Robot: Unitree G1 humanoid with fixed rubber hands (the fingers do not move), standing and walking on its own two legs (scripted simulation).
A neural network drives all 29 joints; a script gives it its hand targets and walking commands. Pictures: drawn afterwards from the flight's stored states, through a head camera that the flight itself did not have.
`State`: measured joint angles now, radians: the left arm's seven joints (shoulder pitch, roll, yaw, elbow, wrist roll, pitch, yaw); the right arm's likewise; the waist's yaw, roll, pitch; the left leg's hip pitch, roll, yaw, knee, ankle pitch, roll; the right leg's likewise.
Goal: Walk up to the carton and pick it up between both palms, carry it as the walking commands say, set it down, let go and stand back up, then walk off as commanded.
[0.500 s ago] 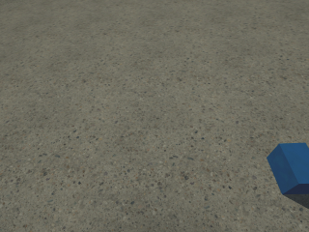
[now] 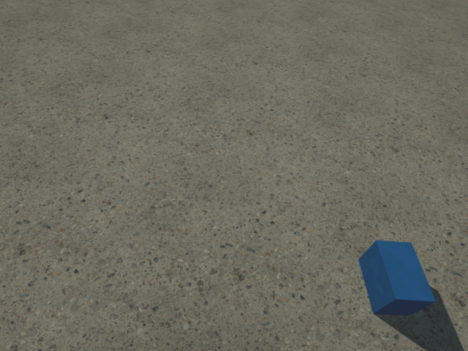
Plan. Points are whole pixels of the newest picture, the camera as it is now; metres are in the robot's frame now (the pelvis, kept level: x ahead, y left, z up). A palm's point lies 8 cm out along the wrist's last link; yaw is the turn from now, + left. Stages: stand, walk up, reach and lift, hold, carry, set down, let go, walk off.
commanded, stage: walk off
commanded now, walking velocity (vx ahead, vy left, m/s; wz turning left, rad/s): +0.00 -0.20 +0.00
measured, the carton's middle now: (392, 277) +0.55 -0.71 -0.69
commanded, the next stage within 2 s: stand in 1.36 s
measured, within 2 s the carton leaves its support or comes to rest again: neither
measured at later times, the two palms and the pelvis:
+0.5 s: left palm out of the picture +0.05 +0.10 -0.13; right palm out of the picture +0.04 -0.42 -0.14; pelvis -0.01 -0.15 -0.01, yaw +1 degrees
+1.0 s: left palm out of the picture +0.07 -0.01 -0.14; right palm out of the picture -0.03 -0.56 -0.13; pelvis -0.02 -0.27 -0.01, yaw +0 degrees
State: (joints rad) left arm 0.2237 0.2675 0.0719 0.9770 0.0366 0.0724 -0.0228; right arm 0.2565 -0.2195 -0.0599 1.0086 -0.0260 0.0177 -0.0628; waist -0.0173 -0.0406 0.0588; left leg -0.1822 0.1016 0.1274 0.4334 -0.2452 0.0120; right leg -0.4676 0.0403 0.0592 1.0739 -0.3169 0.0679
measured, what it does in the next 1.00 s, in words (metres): steps to the right: right foot, then left foot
